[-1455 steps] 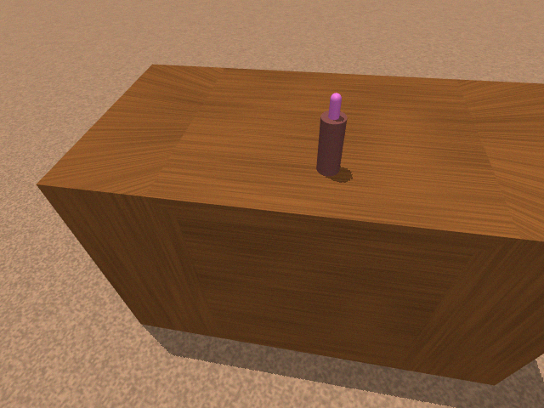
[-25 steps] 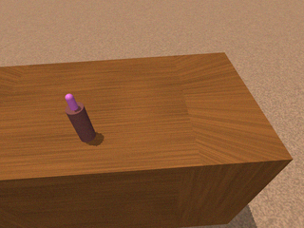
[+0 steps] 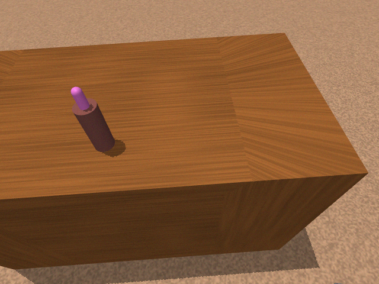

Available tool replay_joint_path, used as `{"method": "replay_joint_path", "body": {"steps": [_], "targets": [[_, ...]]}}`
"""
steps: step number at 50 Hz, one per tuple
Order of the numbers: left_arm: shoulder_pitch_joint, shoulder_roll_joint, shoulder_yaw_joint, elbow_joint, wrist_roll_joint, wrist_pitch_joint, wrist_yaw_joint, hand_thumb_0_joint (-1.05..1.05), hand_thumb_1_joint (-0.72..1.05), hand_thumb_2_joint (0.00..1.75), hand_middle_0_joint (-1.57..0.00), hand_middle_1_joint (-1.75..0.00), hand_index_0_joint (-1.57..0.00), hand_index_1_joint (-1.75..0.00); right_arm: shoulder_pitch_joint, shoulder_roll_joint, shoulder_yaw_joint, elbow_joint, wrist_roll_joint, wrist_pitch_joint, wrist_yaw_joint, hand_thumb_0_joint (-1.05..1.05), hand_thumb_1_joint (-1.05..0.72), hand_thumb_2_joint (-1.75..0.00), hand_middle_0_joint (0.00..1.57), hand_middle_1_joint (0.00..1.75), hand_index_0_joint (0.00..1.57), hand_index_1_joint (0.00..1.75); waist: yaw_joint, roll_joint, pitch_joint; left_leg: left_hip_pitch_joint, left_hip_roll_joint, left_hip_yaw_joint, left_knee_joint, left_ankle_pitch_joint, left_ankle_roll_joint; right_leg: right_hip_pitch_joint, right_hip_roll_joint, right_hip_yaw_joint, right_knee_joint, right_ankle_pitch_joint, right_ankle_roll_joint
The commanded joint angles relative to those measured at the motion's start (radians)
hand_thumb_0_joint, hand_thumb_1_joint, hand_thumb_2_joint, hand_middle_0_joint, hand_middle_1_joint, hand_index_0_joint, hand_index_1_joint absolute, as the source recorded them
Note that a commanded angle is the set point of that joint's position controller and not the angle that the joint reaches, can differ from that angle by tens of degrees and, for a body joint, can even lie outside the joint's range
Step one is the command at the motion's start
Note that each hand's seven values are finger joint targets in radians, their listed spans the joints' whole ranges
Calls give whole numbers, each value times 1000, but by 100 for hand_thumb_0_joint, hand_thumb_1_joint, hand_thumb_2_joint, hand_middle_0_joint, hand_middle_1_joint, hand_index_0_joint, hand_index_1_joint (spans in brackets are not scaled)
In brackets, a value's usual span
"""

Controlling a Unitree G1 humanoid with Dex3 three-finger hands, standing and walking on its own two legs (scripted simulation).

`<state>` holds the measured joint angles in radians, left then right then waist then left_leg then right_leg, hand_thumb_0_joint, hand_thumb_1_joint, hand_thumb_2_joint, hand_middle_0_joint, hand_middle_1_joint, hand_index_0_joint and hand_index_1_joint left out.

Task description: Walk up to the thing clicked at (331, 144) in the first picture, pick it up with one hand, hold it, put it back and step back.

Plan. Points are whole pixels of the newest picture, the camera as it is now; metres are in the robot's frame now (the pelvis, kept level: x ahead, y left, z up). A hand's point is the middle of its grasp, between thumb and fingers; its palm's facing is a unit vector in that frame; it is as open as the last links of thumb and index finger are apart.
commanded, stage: step back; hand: left
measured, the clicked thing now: (91, 119) +0.48 +0.24 +0.07
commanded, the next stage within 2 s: none
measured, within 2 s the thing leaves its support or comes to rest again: neither
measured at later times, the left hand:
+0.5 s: hand out of the picture +0.04 +0.29 -0.17, palm faces -0.13 -0.92 -0.37, open 7.4 cm
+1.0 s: hand out of the picture -0.10 +0.30 -0.16, palm faces +0.00 -0.93 -0.37, open 7.4 cm
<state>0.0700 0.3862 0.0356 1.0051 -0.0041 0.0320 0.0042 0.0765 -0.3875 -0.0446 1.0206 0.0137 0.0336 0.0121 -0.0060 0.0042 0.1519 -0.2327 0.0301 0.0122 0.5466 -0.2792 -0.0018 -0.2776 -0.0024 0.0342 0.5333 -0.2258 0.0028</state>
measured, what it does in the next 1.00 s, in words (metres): walks backwards: left foot, then right foot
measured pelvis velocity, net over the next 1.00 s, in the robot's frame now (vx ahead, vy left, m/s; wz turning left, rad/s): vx -0.23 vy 0.04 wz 0.01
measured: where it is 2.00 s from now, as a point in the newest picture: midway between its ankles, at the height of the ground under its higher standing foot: outside the picture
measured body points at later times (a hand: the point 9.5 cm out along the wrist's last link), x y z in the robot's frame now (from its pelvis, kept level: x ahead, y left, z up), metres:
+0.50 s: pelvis -0.10 +0.03 -0.01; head -0.02 +0.04 +0.43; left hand +0.04 +0.33 -0.14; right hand -0.05 -0.29 -0.12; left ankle -0.06 +0.15 -0.73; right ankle -0.13 -0.10 -0.71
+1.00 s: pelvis -0.23 +0.04 -0.01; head -0.17 +0.05 +0.43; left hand -0.10 +0.35 -0.13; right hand -0.14 -0.28 -0.12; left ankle -0.21 +0.14 -0.73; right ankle -0.17 -0.09 -0.70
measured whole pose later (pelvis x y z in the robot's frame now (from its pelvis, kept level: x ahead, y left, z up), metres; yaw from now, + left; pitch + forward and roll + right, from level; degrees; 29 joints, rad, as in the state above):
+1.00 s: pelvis -0.23 +0.04 -0.01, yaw +0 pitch -3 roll +0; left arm 0.10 0.39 0.06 0.80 0.02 0.08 0.01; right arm 0.18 -0.38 -0.03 0.87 -0.03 0.02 0.00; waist 0.00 -0.04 0.18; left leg -0.27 -0.04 -0.02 0.66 -0.34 0.03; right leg -0.47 0.05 0.11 0.93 -0.49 -0.02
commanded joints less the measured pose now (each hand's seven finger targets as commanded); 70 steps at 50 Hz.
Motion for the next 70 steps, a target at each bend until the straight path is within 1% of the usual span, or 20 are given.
{"method": "replay_joint_path", "body": {"steps": [1, 3, 7, 9, 11, 14, 21, 26, 28, 30, 33, 40, 45, 47, 48, 51, 63, 66, 68, 70], "targets": [[-42, 293, 73, -124, 22, -8, 16, 0, 90, 90, -20, -30, -20, -30, 69, -183, -60, -83, -8, 11, -14, 0, -90, -90, 20, 30, 20, 30, 2, -200, -211, 39, -78, -6, 312, -97, 57, -45, -308, 286, -134, 394, -256], [-94, 303, 77, -165, 43, -9, 17, 0, 90, 90, -20, -30, -20, -30, 130, -187, -68, -99, -10, 21, -7, 0, -90, -90, 20, 30, 20, 30, -24, -236, -181, 22, -49, -107, 443, -322, 72, -143, -350, 303, -133, 320, -279], [-111, 248, 58, -199, 32, 4, 20, 0, 90, 90, -20, -30, -20, -30, 211, -191, -77, -91, -22, -7, -14, 0, -90, -90, 20, 30, 20, 30, -55, -129, -204, 11, -37, -33, 9, -6, 50, -56, -184, 161, 83, 247, -148], [-56, 166, 47, -222, 20, 15, 21, 0, 90, 90, -20, -30, -20, -30, 156, -307, -103, -123, -61, -23, -18, 0, -90, -90, 20, 30, 20, 30, -8, 202, -180, 100, 224, -419, -172, 416, 140, -244, 82, 67, 386, -228, -56], [-67, 197, 62, -209, 36, 18, 37, 0, 90, 90, -20, -30, -20, -30, 118, -369, -112, -163, -45, -27, -21, 0, -90, -90, 20, 30, 20, 30, -39, 177, -206, 3, 369, -529, -166, 553, 295, -219, 128, 185, 618, -437, -29], [34, 203, 66, -181, 17, 19, 32, 0, 90, 90, -20, -30, -20, -30, 14, -275, -86, -191, -51, -35, -44, 0, -90, -90, 20, 30, 20, 30, 37, 135, -161, 104, 238, -301, -76, 592, 230, -304, 119, 196, 717, -296, -19], [-7, 178, 82, -247, 23, 4, 12, 0, 90, 90, -20, -30, -20, -30, 148, -264, -82, -202, -41, -32, -57, 0, -90, -90, 20, 30, 20, 30, -44, 133, -188, 231, 227, -253, -20, 647, 236, -217, 76, 94, 404, -287, 21], [140, 151, 90, -191, 31, -6, 8, 0, 90, 90, -20, -30, -20, -30, 84, -270, -73, -233, -28, -11, -44, 0, -90, -90, 20, 30, 20, 30, 24, 163, -244, 63, 191, -201, 67, 474, 171, 102, 41, -30, -84, -17, -25], [133, 267, 116, -214, 50, -20, 12, 0, 90, 90, -20, -30, -20, -30, 86, -205, -50, -249, -10, -14, -39, 0, -90, -90, 20, 30, 20, 30, 26, -87, -241, -207, 11, -136, 228, 158, 52, 231, -170, 291, -103, 243, -114], [82, 315, 123, -252, 39, -20, 7, 0, 90, 90, -20, -30, -20, -30, 49, -218, -66, -237, -15, 2, -60, 0, -90, -90, 20, 30, 20, 30, 48, -209, -133, -226, -103, -162, 633, -399, 12, 0, -391, 512, -177, 399, -332], [-22, 220, 98, -284, 27, -14, 15, 0, 90, 90, -20, -30, -20, -30, 146, -209, -50, -191, -2, -5, -58, 0, -90, -90, 20, 30, 20, 30, -17, -135, -127, -238, -140, -176, 657, -244, 3, 22, -212, 215, -91, 439, -213], [83, 211, 98, -302, 38, -6, 25, 0, 90, 90, -20, -30, -20, -30, 131, -196, -44, -219, -24, -21, -53, 0, -90, -90, 20, 30, 20, 30, 61, -197, -199, -231, -81, -82, 319, -256, -19, 223, -251, 218, -28, 471, -239], [38, 208, 83, -326, 20, 18, 10, 0, 90, 90, -20, -30, -20, -30, 222, -210, -67, -184, -43, -37, -41, 0, -90, -90, 20, 30, 20, 30, -5, -118, -226, 47, -25, -71, -139, 87, 36, 26, -170, 162, 93, 201, -118], [-16, 189, 88, -341, 13, 20, 20, 0, 90, 90, -20, -30, -20, -30, 155, -388, -103, -220, -53, -36, -27, 0, -90, -90, 20, 30, 20, 30, -36, 245, -199, -22, 365, -535, -235, 311, 265, -173, 91, 35, 470, -408, -23], [-20, 209, 101, -323, 31, 22, 29, 0, 90, 90, -20, -30, -20, -30, 130, -379, -106, -228, -56, -38, -30, 0, -90, -90, 20, 30, 20, 30, -40, 178, -173, -93, 392, -568, -233, 319, 309, -153, 101, 153, 633, -440, -21], [90, 191, 102, -263, 11, 24, 23, 0, 90, 90, -20, -30, -20, -30, 23, -265, -68, -244, -52, -42, -44, 0, -90, -90, 20, 30, 20, 30, 48, 92, -120, -49, 245, -290, -158, 430, 217, -220, 118, 187, 773, -303, -21], [212, 178, 97, -210, 26, 10, -5, 0, 90, 90, -20, -30, -20, -30, 64, -286, -85, -273, -49, -10, -39, 0, -90, -90, 20, 30, 20, 30, 1, 212, -225, 37, 220, -214, -102, 189, 200, 21, 32, -16, 151, -235, 7], [311, 211, 113, -157, 43, 1, -4, 0, 90, 90, -20, -30, -20, -30, 31, -249, -70, -284, -30, 8, -31, 0, -90, -90, 20, 30, 20, 30, 53, 94, -206, -173, 124, -177, 30, -20, 98, 161, -25, 62, -128, -135, -47], [173, 405, 149, -232, 57, 2, -4, 0, 90, 90, -20, -30, -20, -30, -27, -204, -71, -309, -27, 6, -53, 0, -90, -90, 20, 30, 20, 30, 96, -308, -59, -277, -111, -134, 509, -340, -13, -227, -430, 588, -326, -273, -291], [28, 295, 116, -281, 43, -12, 9, 0, 90, 90, -20, -30, -20, -30, 59, -233, -73, -263, -17, 4, -50, 0, -90, -90, 20, 30, 20, 30, 0, -105, -29, -272, -129, -226, 644, -226, -3, -191, -310, 329, -201, -5, -228]]}}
